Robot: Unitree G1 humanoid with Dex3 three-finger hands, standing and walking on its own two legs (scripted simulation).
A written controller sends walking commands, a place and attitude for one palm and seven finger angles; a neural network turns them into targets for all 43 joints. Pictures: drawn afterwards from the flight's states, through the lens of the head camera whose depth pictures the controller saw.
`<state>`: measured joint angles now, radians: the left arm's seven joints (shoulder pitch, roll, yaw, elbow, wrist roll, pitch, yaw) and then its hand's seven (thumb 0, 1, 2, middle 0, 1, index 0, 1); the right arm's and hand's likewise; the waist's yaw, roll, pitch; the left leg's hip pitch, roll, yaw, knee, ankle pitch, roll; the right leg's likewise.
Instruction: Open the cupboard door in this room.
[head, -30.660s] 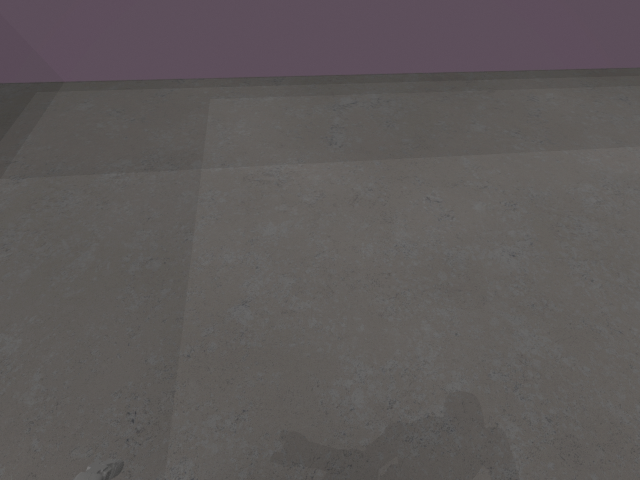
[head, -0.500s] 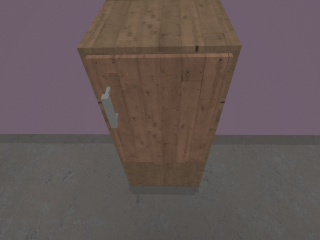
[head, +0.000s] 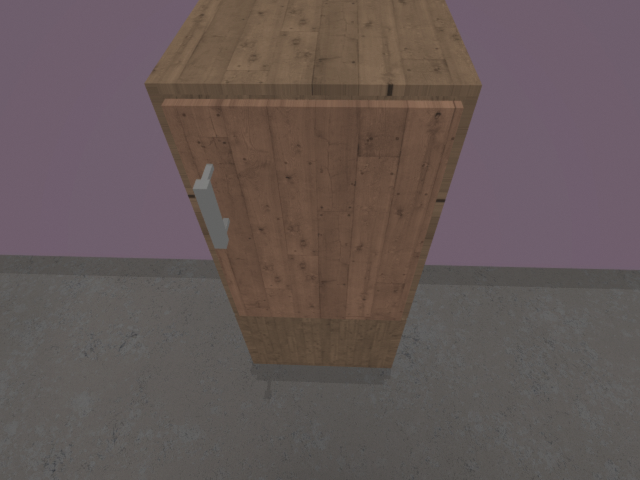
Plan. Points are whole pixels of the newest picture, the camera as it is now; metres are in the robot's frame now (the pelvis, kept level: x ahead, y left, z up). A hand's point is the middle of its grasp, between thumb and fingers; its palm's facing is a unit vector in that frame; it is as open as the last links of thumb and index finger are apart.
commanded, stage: come to a stop and stand still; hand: left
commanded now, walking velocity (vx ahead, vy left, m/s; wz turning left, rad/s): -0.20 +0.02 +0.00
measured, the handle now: (215, 207) +0.51 +0.21 +0.02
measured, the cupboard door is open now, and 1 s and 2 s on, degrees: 0 0 0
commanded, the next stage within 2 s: look again from close up in 0.98 s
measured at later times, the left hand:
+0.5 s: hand out of the picture -0.03 +0.17 -0.17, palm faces +0.07 -0.98 -0.19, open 7.3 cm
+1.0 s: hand out of the picture +0.02 +0.18 -0.18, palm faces +0.05 -0.98 -0.20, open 7.3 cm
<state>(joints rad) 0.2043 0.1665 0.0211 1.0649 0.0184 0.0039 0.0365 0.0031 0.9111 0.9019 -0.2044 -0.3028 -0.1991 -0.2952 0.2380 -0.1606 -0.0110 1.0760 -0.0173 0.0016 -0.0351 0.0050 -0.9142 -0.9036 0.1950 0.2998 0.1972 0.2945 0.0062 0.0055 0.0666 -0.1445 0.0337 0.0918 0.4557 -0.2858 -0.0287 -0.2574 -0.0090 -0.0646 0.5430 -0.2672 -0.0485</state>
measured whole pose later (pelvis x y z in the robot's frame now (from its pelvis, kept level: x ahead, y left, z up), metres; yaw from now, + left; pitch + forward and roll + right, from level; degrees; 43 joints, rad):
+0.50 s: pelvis -0.01 +0.00 +0.00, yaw +2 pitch +0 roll +1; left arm 0.33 0.14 0.02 1.08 0.02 -0.01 0.02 0.00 0.91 0.90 -0.20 -0.30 -0.20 -0.29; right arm 0.35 -0.14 -0.01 1.10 -0.03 0.01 -0.02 0.01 -0.91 -0.90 0.20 0.30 0.20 0.29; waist 0.00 0.01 0.03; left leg -0.24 0.03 0.04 0.57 -0.33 0.01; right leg -0.22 0.02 -0.06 0.54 -0.32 -0.06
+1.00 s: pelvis +0.02 +0.01 +0.00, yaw +1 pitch -1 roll +1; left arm 0.26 0.16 0.01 1.12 0.02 -0.02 0.04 0.01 0.92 0.90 -0.20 -0.30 -0.20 -0.29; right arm 0.26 -0.13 0.01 1.14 -0.02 -0.02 -0.05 0.01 -0.93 -0.90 0.20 0.30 0.20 0.29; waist 0.01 -0.02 0.05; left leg -0.12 0.02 0.06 0.44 -0.31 -0.01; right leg -0.13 0.02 -0.04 0.47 -0.33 -0.04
